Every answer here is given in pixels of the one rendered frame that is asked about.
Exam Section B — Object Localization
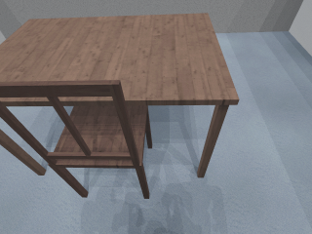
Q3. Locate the table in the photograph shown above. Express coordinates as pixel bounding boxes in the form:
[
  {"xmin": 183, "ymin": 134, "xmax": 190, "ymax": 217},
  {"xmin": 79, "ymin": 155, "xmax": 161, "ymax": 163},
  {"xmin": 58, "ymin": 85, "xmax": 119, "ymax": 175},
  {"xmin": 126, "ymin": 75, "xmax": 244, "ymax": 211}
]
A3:
[{"xmin": 0, "ymin": 13, "xmax": 240, "ymax": 178}]

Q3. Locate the chair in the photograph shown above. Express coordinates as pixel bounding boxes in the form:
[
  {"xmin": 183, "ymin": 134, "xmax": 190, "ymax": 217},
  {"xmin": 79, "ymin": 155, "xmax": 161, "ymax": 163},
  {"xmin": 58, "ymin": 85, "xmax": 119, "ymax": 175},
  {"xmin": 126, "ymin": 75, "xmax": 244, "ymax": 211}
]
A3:
[{"xmin": 0, "ymin": 80, "xmax": 153, "ymax": 199}]

